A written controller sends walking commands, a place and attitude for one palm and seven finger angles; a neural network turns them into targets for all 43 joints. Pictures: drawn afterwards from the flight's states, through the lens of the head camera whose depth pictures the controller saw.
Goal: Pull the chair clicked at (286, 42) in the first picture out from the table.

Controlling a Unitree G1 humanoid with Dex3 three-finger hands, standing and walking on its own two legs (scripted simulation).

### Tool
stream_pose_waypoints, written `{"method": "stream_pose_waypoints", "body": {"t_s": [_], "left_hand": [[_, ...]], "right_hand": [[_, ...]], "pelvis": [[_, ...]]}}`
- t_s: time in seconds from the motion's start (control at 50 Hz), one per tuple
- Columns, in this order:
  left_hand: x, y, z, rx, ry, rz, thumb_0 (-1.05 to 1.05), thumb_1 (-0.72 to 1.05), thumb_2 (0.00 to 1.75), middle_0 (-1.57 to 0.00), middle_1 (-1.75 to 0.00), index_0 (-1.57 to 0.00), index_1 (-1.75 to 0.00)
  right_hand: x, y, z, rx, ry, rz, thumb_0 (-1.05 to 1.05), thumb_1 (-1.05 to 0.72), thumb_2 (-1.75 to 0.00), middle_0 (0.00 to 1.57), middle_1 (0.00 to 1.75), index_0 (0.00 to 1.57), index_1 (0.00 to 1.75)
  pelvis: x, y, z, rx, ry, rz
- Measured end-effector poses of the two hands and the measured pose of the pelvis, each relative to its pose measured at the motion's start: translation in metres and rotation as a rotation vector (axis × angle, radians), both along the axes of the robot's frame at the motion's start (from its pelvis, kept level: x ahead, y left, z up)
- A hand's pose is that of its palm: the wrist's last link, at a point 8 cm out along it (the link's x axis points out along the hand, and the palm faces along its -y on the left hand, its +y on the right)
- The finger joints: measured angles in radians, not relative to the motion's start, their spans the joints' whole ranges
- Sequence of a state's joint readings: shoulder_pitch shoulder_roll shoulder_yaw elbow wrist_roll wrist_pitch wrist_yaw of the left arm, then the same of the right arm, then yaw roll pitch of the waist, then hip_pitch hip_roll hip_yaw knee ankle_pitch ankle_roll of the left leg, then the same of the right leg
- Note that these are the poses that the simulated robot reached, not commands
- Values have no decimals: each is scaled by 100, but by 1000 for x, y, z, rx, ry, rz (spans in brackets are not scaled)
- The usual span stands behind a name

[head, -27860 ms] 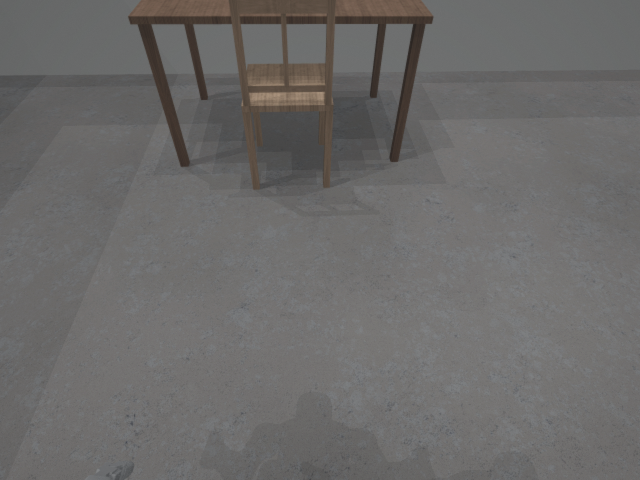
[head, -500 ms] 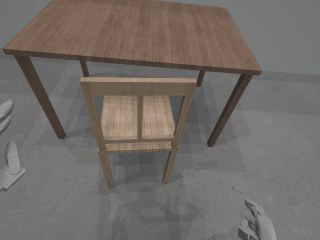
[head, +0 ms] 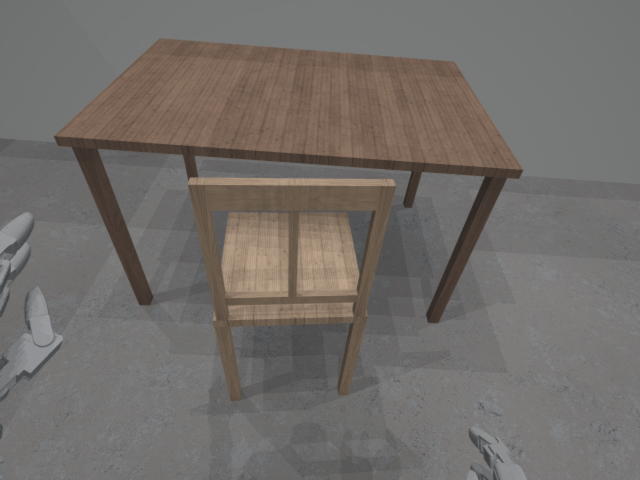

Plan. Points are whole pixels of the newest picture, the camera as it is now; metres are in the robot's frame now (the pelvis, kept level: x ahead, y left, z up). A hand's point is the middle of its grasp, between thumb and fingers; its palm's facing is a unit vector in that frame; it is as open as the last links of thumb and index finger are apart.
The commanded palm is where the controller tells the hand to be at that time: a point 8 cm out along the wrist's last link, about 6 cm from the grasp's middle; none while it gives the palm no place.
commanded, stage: stop stepping back and stand still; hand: left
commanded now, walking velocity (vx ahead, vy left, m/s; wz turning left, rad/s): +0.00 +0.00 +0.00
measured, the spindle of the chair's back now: (293, 255) +0.58 +0.08 -0.11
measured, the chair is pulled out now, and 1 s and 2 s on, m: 0.13 0.13 0.13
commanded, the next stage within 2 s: let the arm hang, fingers relaxed in 0.02 s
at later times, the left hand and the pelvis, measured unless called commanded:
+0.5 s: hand out of the picture +0.06 +0.19 -0.17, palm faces +0.07 -0.98 -0.17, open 6.8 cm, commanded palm none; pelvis +0.02 +0.01 +0.00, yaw +2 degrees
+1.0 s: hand out of the picture +0.06 +0.18 -0.16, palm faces +0.02 -0.98 -0.21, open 7.3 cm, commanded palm none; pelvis +0.05 +0.01 +0.01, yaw +0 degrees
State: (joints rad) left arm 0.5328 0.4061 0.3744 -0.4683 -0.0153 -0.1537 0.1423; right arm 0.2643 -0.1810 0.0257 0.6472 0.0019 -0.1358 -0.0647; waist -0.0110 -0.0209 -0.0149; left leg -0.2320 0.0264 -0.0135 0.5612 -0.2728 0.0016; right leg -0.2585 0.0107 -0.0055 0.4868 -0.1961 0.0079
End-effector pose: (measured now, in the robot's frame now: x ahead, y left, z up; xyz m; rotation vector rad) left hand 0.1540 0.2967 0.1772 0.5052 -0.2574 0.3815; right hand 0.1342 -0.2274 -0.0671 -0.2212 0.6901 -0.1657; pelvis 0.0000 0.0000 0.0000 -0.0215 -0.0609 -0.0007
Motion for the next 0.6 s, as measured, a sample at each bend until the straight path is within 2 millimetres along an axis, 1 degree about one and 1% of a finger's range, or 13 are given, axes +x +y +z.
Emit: {"method": "stream_pose_waypoints", "body": {"t_s": [0.12, 0.14, 0.16, 0.18, 0.22, 0.24, 0.28, 0.32, 0.38, 0.4, 0.46, 0.54, 0.6], "left_hand": [[5, 6, 6, 10, -4, 20, 1, 89, 90, -22, -30, -21, -30], [10, 8, -2, 19, 21, 17, 1, 89, 90, -21, -30, -21, -30], [18, 13, -19, 6, 90, 17, 1, 89, 90, -21, -30, -21, -30], [26, 17, -45, -33, 194, 27, 1, 89, 90, -21, -30, -21, -30], [35, 21, -108, -149, 446, 63, 0, 90, 90, -20, -30, -20, -30], [33, 19, -142, -209, 577, 81, 0, 90, 90, -20, -30, -20, -30], [19, 4, -204, -320, 821, 98, 0, 91, 90, -20, -30, -20, -30], [-5, -19, -256, -421, 1026, 93, 1, 91, 90, -20, -30, -20, -30], [-50, -61, -306, -551, 1275, 65, 1, 91, 90, -20, -30, -20, -30], [-64, -70, -315, -595, 1323, 79, 1, 93, 90, -20, -30, -20, -30], [-89, -64, -322, -623, 1379, 149, -3, 101, 90, -21, -30, -21, -30], [-119, -54, -322, -601, 1491, 196, -3, 100, 90, -21, -30, -21, -30], [-136, -47, -316, -580, 1553, 236, -2, 97, 90, -21, -30, -21, -30]], "right_hand": [[9, -4, -2, -20, 34, 9, 1, -90, -90, 20, 30, 20, 30], [11, -5, -5, -16, 39, 26, 1, -90, -90, 20, 30, 20, 30], [13, -7, -12, -11, 62, 43, 1, -90, -90, 20, 30, 20, 30], [15, -9, -20, -5, 95, 51, 1, -90, -90, 20, 30, 20, 30], [14, -13, -35, 8, 158, 44, 1, -90, -90, 20, 30, 20, 30], [13, -13, -40, 15, 185, 34, 1, -90, -90, 20, 30, 20, 30], [5, -13, -48, 25, 236, 15, 1, -90, -90, 20, 30, 20, 30], [-7, -11, -51, 24, 293, -1, 1, -90, -90, 20, 30, 20, 30], [-29, -8, -51, 14, 389, -23, 1, -90, -90, 20, 30, 20, 30], [-37, -7, -51, 11, 423, -29, 1, -90, -90, 20, 30, 20, 30], [-58, -3, -52, 12, 527, -36, 1, -90, -90, 20, 30, 20, 30], [-77, 2, -57, 34, 610, -59, 1, -90, -90, 20, 30, 20, 30], [-86, 7, -62, 61, 643, -76, 1, -90, -90, 20, 30, 20, 30]], "pelvis": [[9, 4, 3, -4, 16, -2], [10, 6, 2, -5, 29, 8], [11, 8, 0, -4, 39, 20], [12, 10, -1, -1, 46, 27], [13, 13, -4, 3, 57, 37], [15, 14, -5, 6, 59, 40], [17, 14, -7, 14, 57, 42], [19, 13, -8, 20, 49, 39], [21, 11, -6, 22, 38, 30], [22, 11, -4, 19, 38, 29], [23, 7, 0, 13, 42, 30], [26, 7, 4, 7, 47, 26], [30, 9, 6, 9, 48, 22]]}}
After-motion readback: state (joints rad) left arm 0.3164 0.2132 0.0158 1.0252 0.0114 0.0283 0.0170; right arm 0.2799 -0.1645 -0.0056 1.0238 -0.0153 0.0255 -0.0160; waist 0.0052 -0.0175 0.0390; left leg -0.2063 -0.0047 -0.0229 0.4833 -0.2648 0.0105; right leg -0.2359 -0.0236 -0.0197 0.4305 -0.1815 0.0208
